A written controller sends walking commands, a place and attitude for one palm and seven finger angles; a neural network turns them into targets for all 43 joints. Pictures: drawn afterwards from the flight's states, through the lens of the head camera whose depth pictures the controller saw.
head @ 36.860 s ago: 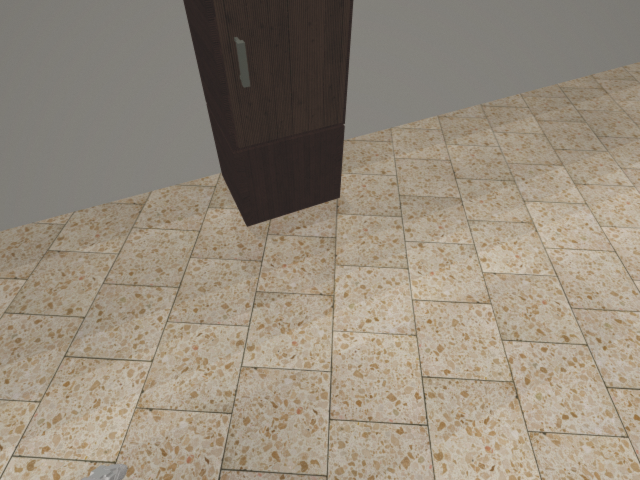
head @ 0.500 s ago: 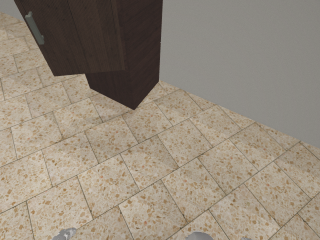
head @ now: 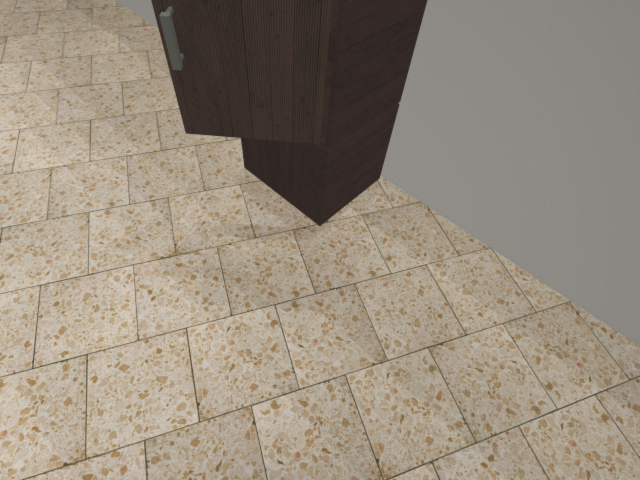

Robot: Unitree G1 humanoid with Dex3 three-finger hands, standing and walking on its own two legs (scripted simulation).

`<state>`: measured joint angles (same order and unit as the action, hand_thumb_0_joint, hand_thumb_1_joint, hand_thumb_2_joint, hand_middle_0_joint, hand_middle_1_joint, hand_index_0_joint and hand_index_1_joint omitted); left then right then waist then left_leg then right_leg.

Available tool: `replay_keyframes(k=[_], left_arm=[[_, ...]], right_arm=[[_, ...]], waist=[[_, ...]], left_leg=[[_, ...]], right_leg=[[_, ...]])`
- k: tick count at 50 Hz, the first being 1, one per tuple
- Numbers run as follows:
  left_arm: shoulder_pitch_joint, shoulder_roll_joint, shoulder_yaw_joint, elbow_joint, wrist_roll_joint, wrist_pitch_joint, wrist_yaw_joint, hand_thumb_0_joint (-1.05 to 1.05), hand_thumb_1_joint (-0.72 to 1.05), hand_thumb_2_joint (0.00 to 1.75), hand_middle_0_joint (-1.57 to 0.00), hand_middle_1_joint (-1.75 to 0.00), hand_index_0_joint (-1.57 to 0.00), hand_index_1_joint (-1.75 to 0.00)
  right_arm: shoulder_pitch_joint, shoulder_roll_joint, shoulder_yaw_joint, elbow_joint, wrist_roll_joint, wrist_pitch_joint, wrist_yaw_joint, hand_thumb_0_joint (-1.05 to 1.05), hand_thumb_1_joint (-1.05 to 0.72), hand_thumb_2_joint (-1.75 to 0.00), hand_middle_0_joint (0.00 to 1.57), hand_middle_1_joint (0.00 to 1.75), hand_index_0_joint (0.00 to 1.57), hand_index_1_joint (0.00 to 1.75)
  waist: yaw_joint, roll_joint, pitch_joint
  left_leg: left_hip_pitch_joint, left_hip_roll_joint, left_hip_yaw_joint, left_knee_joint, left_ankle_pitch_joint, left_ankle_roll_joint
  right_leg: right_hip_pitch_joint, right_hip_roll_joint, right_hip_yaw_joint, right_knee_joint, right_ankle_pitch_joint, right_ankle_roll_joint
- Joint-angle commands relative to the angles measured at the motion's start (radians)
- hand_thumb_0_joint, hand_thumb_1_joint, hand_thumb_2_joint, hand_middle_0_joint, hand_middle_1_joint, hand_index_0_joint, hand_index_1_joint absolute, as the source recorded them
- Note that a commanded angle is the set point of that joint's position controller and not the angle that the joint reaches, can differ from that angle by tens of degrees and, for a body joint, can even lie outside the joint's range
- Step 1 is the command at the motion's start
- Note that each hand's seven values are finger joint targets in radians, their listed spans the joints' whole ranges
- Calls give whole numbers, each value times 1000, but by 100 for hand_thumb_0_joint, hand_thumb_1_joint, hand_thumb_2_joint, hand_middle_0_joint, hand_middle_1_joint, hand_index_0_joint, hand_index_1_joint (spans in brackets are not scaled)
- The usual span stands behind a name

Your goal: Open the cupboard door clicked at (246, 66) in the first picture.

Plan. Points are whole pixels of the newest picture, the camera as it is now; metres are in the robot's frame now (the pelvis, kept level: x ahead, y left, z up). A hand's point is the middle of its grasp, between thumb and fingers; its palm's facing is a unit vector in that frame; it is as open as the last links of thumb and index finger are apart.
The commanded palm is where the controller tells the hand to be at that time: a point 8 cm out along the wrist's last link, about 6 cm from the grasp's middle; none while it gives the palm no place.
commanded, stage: take the last steps up to it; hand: left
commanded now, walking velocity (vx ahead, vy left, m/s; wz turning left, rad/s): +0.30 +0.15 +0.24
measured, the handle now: (173, 38) +1.02 +0.44 -0.03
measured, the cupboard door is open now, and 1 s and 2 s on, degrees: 41 41 41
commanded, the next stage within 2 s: come to a stop and stand still in 1.34 s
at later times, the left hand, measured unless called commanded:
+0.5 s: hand (202, 425) +0.20 +0.18 -0.14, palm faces +0.11 -0.97 -0.22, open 7.4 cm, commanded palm none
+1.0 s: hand (143, 416) +0.21 +0.27 -0.17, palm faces +0.22 -0.96 -0.18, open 7.4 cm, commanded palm none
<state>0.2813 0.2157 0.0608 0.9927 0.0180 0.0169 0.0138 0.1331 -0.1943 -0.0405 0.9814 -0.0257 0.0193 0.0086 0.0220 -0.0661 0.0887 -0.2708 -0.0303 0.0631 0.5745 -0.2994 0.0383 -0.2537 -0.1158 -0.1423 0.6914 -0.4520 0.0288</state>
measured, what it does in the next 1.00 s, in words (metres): walks ahead: right foot, then left foot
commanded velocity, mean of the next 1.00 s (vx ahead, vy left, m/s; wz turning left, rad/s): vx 0.30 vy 0.13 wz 0.05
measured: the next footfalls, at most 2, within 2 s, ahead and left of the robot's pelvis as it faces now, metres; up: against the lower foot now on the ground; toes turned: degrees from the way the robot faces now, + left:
right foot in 0.38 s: +0.18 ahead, -0.11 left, +0.00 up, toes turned -4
left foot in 0.84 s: +0.35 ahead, +0.20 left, +0.00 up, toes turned +16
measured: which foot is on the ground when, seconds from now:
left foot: down 0.00-0.38, up 0.40-0.82, down 0.84-1.00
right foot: up 0.00-0.36, down 0.38-0.84, up 0.86-1.00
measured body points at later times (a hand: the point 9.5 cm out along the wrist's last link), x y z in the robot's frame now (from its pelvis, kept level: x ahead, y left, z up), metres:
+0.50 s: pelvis +0.11 -0.01 +0.01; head +0.14 -0.03 +0.46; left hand +0.19 +0.23 -0.12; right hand +0.09 -0.25 -0.16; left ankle +0.04 +0.10 -0.65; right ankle +0.14 -0.10 -0.73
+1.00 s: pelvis +0.27 +0.10 +0.00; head +0.30 +0.12 +0.45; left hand +0.20 +0.32 -0.16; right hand +0.40 -0.11 -0.14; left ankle +0.31 +0.19 -0.73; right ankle +0.23 -0.03 -0.64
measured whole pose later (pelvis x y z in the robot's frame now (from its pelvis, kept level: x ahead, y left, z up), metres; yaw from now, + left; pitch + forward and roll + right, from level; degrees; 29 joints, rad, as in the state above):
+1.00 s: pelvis +0.27 +0.10 +0.00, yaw +7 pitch +0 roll +1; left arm 0.34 0.17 0.06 1.11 0.03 0.00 0.00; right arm 0.15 -0.15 -0.03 0.98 -0.03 -0.06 -0.01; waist 0.05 -0.05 0.06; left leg -0.31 0.00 0.17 0.52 -0.21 0.06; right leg -0.46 -0.12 -0.06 1.19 -0.39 -0.01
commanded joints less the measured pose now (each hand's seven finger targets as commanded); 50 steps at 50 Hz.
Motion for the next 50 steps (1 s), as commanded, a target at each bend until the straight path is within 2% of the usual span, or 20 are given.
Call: replay_keyframes(k=[1,4,6,14,17,18,19,20,21,23,26,29,36,38,40,41,42,43,45,50], left_arm=[[-188,82,19,-136,8,-17,-13,0,90,90,-20,-30,-20,-30],[-114,71,17,-82,8,-24,-31,0,90,90,-20,-30,-20,-30],[-97,60,14,-71,7,-24,-33,0,90,90,-20,-30,-20,-30],[-197,36,-1,-107,5,-37,-34,0,90,90,-20,-30,-20,-30],[-78,54,15,-72,6,-47,-31,0,90,90,-20,-30,-20,-30],[46,102,31,-38,10,-58,-27,0,90,90,-20,-30,-20,-30],[189,204,57,0,16,-69,-17,0,90,90,-20,-30,-20,-30],[236,247,62,6,2,-63,-12,0,90,90,-20,-30,-20,-30],[169,209,52,-3,-2,-64,-4,0,90,90,-20,-30,-20,-30],[28,93,23,-33,-1,-65,3,0,90,90,-20,-30,-20,-30],[28,55,12,-17,0,-89,-1,0,90,90,-20,-30,-20,-30],[71,64,20,15,2,-106,-1,0,90,90,-20,-30,-20,-30],[127,107,16,77,11,-101,-4,0,90,90,-20,-30,-20,-30],[128,120,21,85,13,-91,-2,0,90,90,-20,-30,-20,-30],[106,122,24,84,9,-81,-2,0,90,90,-20,-30,-20,-30],[116,91,16,76,7,-76,-7,0,90,90,-20,-30,-20,-30],[150,29,8,56,-2,-70,-13,0,90,90,-20,-30,-20,-30],[69,11,0,4,-1,-71,-10,0,90,90,-20,-30,-20,-30],[18,8,2,3,1,-64,-7,0,90,90,-20,-30,-20,-30],[76,-22,5,37,11,-37,-21,0,90,90,-20,-30,-20,-30]], right_arm=[[219,-204,-43,-8,-5,-22,-32,0,-90,-90,20,30,20,30],[166,-151,-23,-24,1,-52,-35,0,-90,-90,20,30,20,30],[186,-148,-21,-11,6,-62,-34,0,-90,-90,20,30,20,30],[256,-138,-19,42,0,-62,-27,0,-90,-90,20,30,20,30],[231,-129,-16,51,5,-61,-27,0,-90,-90,20,30,20,30],[218,-112,-14,46,14,-66,-24,0,-90,-90,20,30,20,30],[238,-69,-11,26,25,-75,-15,0,-90,-90,20,30,20,30],[199,-97,-19,-7,12,-68,-15,0,-90,-90,20,30,20,30],[152,-115,-30,1,5,-56,-14,0,-90,-90,20,30,20,30],[118,-74,-30,17,-1,-32,-1,0,-90,-90,20,30,20,30],[184,-21,-23,51,-4,-12,15,0,-90,-90,20,30,20,30],[152,-2,-25,37,-4,-12,23,0,-90,-90,20,30,20,30],[-19,-9,-13,-40,3,-39,42,0,-90,-90,20,30,20,30],[-15,-19,-12,-45,5,-49,41,0,-90,-90,20,30,20,30],[110,-58,-18,-7,1,-59,28,0,-90,-90,20,30,20,30],[246,-128,-35,34,-4,-64,16,0,-90,-90,20,30,20,30],[357,-248,-67,54,-16,-67,0,0,-90,-90,20,30,20,30],[425,-278,-70,62,-10,-56,-16,0,-90,-90,20,30,20,30],[253,-196,-45,20,-2,-60,-24,0,-90,-90,20,30,20,30],[176,-90,-16,17,0,-92,-30,0,-90,-90,20,30,20,30]], waist=[[-103,293,-53],[-41,165,-71],[-32,175,-87],[-45,186,-27],[24,122,-39],[79,32,-88],[124,-210,-191],[124,-227,-176],[101,-182,-97],[27,-79,36],[-16,-85,-5],[-9,-17,-21],[30,-106,11],[23,-125,-3],[-51,-75,-41],[-105,66,-121],[-134,341,-209],[-162,318,-204],[-94,283,-158],[-5,140,-88]], left_leg=[[221,352,-486,-342,-10,214],[218,271,-328,-336,159,171],[234,239,-260,-333,261,167],[172,231,-232,-314,280,175],[38,177,-194,-181,236,123],[-95,113,-138,-11,174,78],[-309,-7,-19,281,-74,9],[-399,-15,-56,525,-322,-13],[-404,49,-123,638,-238,-19],[-390,122,-135,645,-32,-36],[-318,129,-67,543,98,-70],[-341,137,-33,427,142,-89],[-256,102,38,94,135,-72],[-160,80,52,23,84,-52],[90,37,93,-96,110,-36],[294,86,54,-116,88,-16],[462,327,-292,-165,65,70],[435,431,-423,-287,69,146],[236,417,-363,-345,-114,152],[84,323,-142,-408,104,131]], right_leg=[[-439,15,121,453,-99,-12],[-387,4,114,443,54,-4],[-362,11,93,387,92,4],[-200,49,35,34,112,1],[76,76,25,-153,201,-18],[314,13,103,-235,217,-40],[553,-280,446,-343,185,-139],[500,-440,661,-456,192,-230],[327,-420,666,-497,38,-231],[84,-321,415,-540,-33,-164],[40,-219,183,-554,171,-116],[112,-216,128,-543,309,-133],[168,-229,72,-478,440,-125],[163,-235,69,-425,467,-118],[64,-187,18,-270,490,-89],[-22,-131,-26,-58,423,-67],[-255,18,-78,236,-9,-22],[-361,57,15,464,-170,-42],[-412,-13,111,626,-32,-64],[-333,-33,108,491,144,-39]])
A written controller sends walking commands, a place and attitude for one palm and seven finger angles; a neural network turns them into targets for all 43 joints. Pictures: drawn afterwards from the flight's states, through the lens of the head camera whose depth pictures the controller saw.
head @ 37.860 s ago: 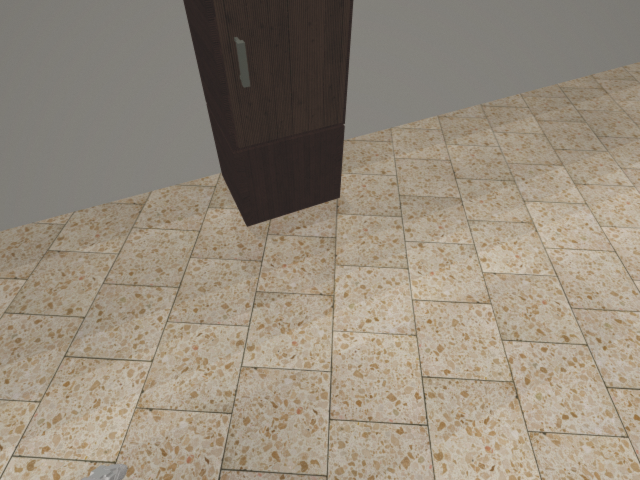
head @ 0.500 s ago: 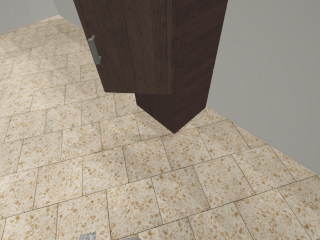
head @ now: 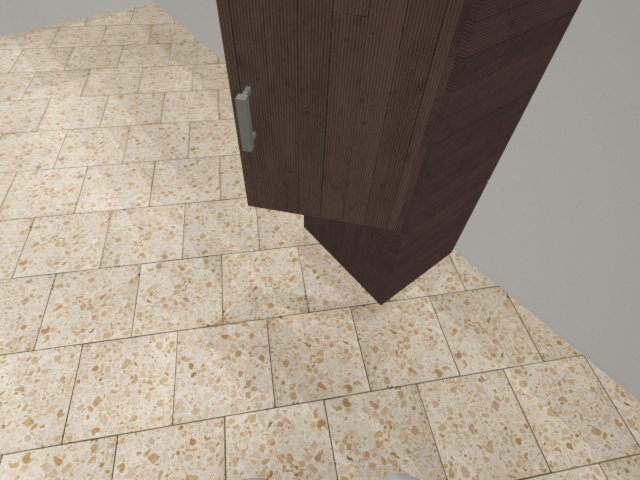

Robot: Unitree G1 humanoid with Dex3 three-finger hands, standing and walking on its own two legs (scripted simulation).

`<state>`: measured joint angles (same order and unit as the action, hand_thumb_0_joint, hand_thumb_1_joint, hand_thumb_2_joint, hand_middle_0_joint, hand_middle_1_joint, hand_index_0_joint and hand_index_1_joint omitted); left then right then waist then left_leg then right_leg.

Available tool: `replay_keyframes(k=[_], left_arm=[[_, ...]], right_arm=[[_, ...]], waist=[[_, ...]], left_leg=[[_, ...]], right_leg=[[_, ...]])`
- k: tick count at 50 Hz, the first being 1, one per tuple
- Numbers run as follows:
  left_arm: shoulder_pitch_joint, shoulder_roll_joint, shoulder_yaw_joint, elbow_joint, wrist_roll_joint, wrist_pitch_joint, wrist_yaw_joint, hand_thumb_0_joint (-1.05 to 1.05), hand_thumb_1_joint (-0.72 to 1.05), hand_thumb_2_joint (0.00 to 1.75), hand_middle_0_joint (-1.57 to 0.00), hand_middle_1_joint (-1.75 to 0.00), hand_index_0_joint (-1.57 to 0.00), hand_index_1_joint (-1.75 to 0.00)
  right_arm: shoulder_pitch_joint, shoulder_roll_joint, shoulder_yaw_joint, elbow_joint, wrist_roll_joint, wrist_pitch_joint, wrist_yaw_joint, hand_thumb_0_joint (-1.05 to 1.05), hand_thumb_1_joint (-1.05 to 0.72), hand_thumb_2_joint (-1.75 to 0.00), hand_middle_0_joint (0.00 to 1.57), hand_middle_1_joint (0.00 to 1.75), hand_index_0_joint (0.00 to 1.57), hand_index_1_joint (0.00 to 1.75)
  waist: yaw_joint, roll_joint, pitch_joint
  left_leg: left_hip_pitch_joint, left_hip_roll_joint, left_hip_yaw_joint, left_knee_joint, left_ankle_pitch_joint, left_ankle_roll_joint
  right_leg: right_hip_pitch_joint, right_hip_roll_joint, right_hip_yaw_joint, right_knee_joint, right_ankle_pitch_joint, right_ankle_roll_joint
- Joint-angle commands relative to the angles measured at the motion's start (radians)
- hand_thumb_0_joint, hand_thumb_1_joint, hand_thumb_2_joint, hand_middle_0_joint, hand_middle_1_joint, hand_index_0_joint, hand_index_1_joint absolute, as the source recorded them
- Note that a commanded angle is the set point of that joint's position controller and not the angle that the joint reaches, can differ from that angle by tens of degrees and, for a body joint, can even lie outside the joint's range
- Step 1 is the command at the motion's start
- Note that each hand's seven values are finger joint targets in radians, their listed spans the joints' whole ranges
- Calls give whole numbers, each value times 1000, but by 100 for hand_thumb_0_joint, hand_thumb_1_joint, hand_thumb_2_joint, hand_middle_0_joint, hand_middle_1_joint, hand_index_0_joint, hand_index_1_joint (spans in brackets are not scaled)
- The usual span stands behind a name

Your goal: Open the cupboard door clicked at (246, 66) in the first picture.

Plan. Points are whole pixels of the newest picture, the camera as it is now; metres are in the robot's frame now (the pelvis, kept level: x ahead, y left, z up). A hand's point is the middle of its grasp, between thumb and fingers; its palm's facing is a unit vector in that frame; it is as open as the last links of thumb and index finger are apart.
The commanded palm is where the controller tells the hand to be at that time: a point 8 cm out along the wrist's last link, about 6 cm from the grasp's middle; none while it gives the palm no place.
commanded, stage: take the last steps up to it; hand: left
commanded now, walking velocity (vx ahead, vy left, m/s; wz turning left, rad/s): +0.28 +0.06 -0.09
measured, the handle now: (247, 119) +0.79 +0.24 -0.03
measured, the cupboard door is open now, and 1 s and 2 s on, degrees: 41 41 41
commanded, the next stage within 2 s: come to a stop and stand still in 0.34 s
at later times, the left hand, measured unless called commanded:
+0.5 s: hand (218, 405) +0.23 +0.18 -0.15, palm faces +0.00 -0.98 -0.22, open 7.2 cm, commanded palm none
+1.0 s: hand (206, 393) +0.25 +0.21 -0.17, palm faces -0.04 -0.96 -0.27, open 7.4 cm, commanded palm none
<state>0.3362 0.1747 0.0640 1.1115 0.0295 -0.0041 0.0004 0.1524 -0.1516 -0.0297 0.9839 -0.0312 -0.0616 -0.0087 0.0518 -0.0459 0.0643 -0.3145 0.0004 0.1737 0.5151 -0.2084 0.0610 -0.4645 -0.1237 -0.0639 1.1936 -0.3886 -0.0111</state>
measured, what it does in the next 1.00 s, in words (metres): walks ahead: right foot, then left foot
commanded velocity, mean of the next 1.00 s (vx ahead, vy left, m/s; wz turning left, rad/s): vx -0.01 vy -0.02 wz -0.02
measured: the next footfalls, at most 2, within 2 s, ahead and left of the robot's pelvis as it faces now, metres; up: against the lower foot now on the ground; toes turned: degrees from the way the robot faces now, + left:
right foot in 0.30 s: +0.20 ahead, -0.11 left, +0.00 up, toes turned -9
left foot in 0.60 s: +0.30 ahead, +0.14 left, +0.00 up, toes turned +1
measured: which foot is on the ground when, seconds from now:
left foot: down 0.00-0.30, up 0.32-0.58, down 0.60-1.00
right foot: up 0.00-0.28, down 0.30-0.66, up 0.68-0.98, down 1.00-1.00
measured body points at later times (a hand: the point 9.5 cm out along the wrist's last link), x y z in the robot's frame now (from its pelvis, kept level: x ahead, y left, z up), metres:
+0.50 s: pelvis +0.16 +0.00 +0.01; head +0.19 -0.01 +0.46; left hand +0.23 +0.23 -0.13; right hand +0.14 -0.23 -0.15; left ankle +0.18 +0.13 -0.68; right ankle +0.16 -0.10 -0.73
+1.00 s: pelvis +0.18 +0.00 +0.00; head +0.21 -0.01 +0.44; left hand +0.25 +0.26 -0.15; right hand +0.24 -0.25 -0.15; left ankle +0.26 +0.13 -0.73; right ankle +0.14 -0.11 -0.74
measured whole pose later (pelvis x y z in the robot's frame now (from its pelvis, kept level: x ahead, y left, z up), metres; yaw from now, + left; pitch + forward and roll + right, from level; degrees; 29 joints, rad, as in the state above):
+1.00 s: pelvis +0.18 +0.00 +0.00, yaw -5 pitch +1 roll +1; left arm 0.21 0.22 0.06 0.97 0.02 0.03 0.02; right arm 0.13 -0.19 -0.06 0.99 -0.02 0.03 -0.03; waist 0.00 -0.01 0.05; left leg -0.41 0.06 0.07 0.56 -0.18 -0.02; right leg -0.24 -0.03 -0.03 0.56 -0.34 0.00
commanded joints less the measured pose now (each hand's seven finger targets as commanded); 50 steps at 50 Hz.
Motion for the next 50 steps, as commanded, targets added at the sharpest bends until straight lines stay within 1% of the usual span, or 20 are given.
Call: replay_keyframes(k=[1,9,13,14,15,16,18,22,28,30,31,34,35,37,41,45,47,48,49,50], left_arm=[[6,15,4,-89,0,-13,-7,0,90,90,-20,-30,-20,-30],[-157,30,1,-179,-2,-12,-14,0,90,90,-20,-30,-20,-30],[-62,65,7,-153,0,-29,-9,0,90,90,-20,-30,-20,-30],[30,123,19,-127,2,-41,-4,0,90,90,-20,-30,-20,-30],[120,214,38,-98,-2,-47,3,0,90,90,-20,-30,-20,-30],[169,235,40,-93,-14,-50,10,0,90,90,-20,-30,-20,-30],[45,165,23,-116,-14,-52,23,0,90,90,-20,-30,-20,-30],[-43,108,3,-118,-11,-66,16,0,90,90,-20,-30,-20,-30],[-84,121,-4,-85,-18,-34,31,0,90,90,-20,-30,-20,-30],[-18,82,-14,-81,-26,-10,39,0,90,90,-20,-30,-20,-30],[4,63,-19,-80,-21,3,48,0,90,90,-20,-30,-20,-30],[-18,88,-14,-92,-23,43,37,0,90,90,-20,-30,-20,-30],[-26,99,-8,-97,-22,50,36,0,90,90,-20,-30,-20,-30],[-30,94,0,-109,-20,49,31,0,90,90,-20,-30,-20,-30],[-56,84,13,-145,-15,60,22,0,90,90,-20,-30,-20,-30],[-38,66,6,-161,-12,54,13,0,90,90,-20,-30,-20,-30],[43,81,7,-135,-9,44,13,0,90,90,-20,-30,-20,-30],[56,120,12,-137,-2,38,18,0,90,90,-20,-30,-20,-30],[3,197,19,-154,6,32,22,0,90,90,-20,-30,-20,-30],[-71,224,10,-186,3,32,22,0,90,90,-20,-30,-20,-30]], right_arm=[[164,-120,-31,17,5,-13,-12,0,-90,-90,20,30,20,30],[203,-140,-29,45,-1,-4,-4,0,-90,-90,20,30,20,30],[205,-133,-21,71,3,4,-4,0,-90,-90,20,30,20,30],[208,-109,-16,68,12,3,-1,0,-90,-90,20,30,20,30],[231,-82,-13,47,16,2,7,0,-90,-90,20,30,20,30],[175,-117,-17,30,14,7,4,0,-90,-90,20,30,20,30],[120,-99,-22,35,16,17,-1,0,-90,-90,20,30,20,30],[178,-30,-14,73,15,40,13,0,-90,-90,20,30,20,30],[205,-35,-2,92,19,44,-4,0,-90,-90,20,30,20,30],[200,-139,-18,79,17,35,-17,0,-90,-90,20,30,20,30],[199,-179,-31,72,16,47,-24,0,-90,-90,20,30,20,30],[161,-195,-36,59,11,61,-51,0,-90,-90,20,30,20,30],[158,-209,-41,49,8,66,-58,0,-90,-90,20,30,20,30],[120,-215,-51,25,5,72,-61,0,-90,-90,20,30,20,30],[79,-226,-64,-1,5,75,-56,0,-90,-90,20,30,20,30],[42,-231,-70,-15,-1,79,-41,0,-90,-90,20,30,20,30],[19,-216,-68,-23,7,84,-33,0,-90,-90,20,30,20,30],[28,-179,-66,-31,16,90,-26,0,-90,-90,20,30,20,30],[23,-116,-55,-49,22,98,-16,0,-90,-90,20,30,20,30],[-23,-117,-48,-68,19,107,-4,0,-90,-90,20,30,20,30]], waist=[[-34,105,-50],[-45,83,6],[7,25,-31],[38,-72,-78],[50,-249,-117],[79,-219,-133],[21,-113,-60],[-48,-90,-59],[-73,-48,-96],[-48,133,-139],[-56,133,-106],[-67,301,-70],[-72,286,-97],[-69,188,-148],[-70,190,-185],[-63,229,-163],[-22,160,-147],[-20,27,-121],[-43,-197,-50],[-32,-188,-13]], left_leg=[[131,292,-239,-360,28,120],[131,285,-186,-356,22,139],[81,194,-106,-129,59,54],[-44,107,-47,52,-18,3],[-268,-6,25,275,-257,-55],[-300,6,-64,487,-433,-67],[-330,72,-176,583,-300,-74],[-144,74,-120,380,-134,-104],[136,22,-103,-69,148,-116],[211,210,-261,-72,595,-33],[153,272,-289,-79,598,14],[127,346,-382,-171,765,105],[139,368,-384,-153,795,133],[210,366,-359,-102,775,159],[183,346,-327,-137,525,138],[92,314,-329,-176,236,101],[-1,256,-289,-114,80,51],[-79,167,-234,-32,-60,-5],[-151,42,-118,88,-232,-83],[-83,18,-142,225,-302,-85]], right_leg=[[-128,-26,29,-54,96,4],[10,10,-6,-453,135,1],[296,59,-35,-687,198,-13],[482,-31,100,-747,226,-55],[664,-258,411,-847,293,-168],[629,-358,538,-924,371,-258],[492,-300,397,-925,442,-234],[311,-159,115,-957,513,-150],[258,-71,44,-767,580,-75],[206,14,7,-680,270,3],[222,54,-7,-670,63,17],[149,88,9,-389,-183,35],[122,85,48,-276,-225,30],[54,92,69,-204,-211,27],[37,100,76,-164,-147,42],[167,101,21,-440,-100,26],[321,110,-1,-693,91,17],[363,49,93,-858,116,-2],[274,-142,308,-973,17,-82],[100,-220,340,-1026,-55,-146]])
